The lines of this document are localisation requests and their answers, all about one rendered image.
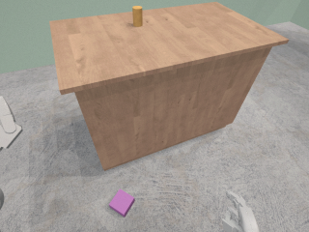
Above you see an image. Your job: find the robot left hand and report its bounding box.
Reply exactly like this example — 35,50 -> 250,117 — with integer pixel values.
0,96 -> 23,152

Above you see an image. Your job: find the robot right hand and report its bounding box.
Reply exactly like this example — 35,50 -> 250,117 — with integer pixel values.
222,190 -> 261,232

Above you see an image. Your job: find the sponge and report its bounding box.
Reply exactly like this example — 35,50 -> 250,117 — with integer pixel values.
109,189 -> 135,218

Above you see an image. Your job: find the table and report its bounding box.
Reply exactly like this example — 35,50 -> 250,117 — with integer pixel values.
49,2 -> 289,171

